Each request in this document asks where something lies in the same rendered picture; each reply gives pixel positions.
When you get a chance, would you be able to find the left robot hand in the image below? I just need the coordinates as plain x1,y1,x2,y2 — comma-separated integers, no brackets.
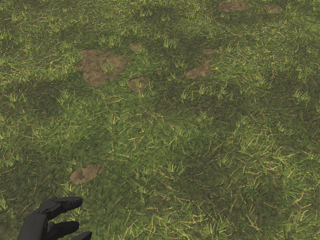
17,196,92,240

